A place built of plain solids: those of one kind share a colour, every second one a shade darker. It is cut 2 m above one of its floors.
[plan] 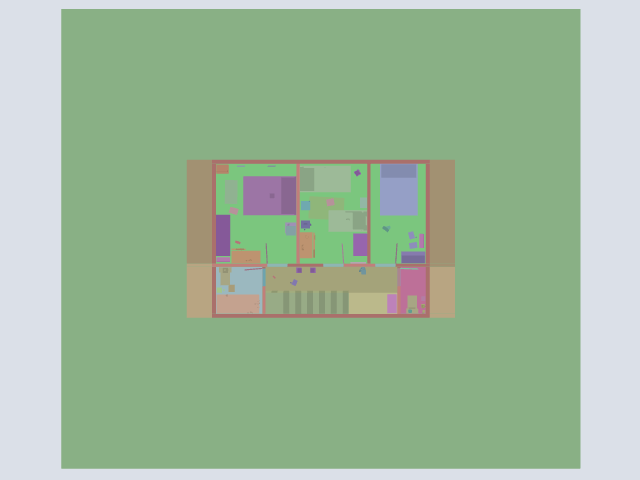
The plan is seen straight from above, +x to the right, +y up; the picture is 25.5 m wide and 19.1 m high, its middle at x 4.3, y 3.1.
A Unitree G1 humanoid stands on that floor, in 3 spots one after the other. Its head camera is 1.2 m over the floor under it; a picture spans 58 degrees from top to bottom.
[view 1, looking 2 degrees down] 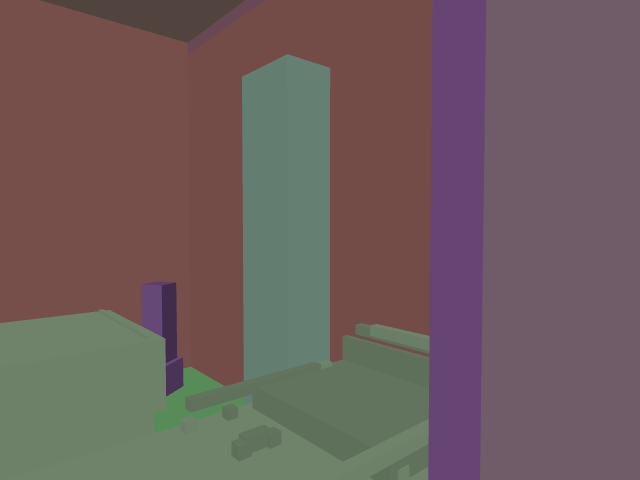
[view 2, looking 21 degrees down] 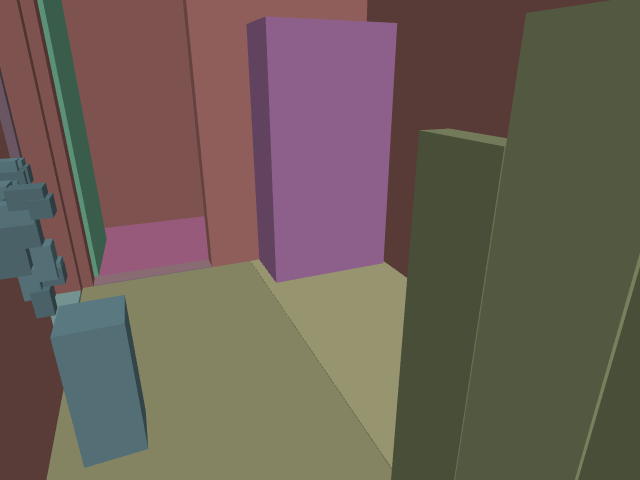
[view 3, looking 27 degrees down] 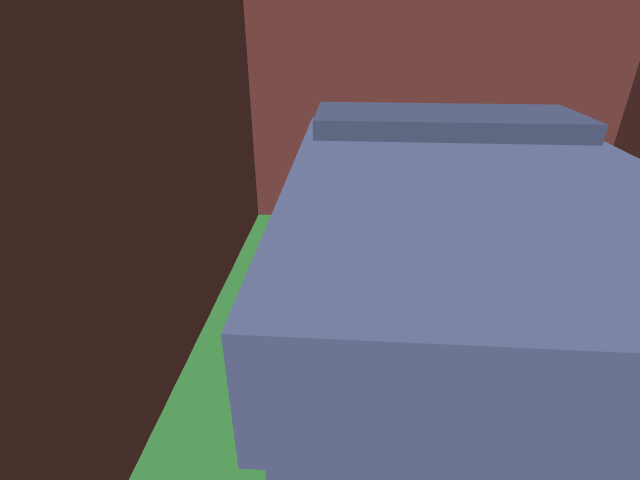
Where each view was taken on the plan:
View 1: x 4.62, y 2.67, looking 49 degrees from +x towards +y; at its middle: billy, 2.25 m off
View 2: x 4.67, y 1.62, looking -23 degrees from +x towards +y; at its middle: flat_shelf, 2.67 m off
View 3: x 6.92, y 3.42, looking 94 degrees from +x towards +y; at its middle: low_bed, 1.19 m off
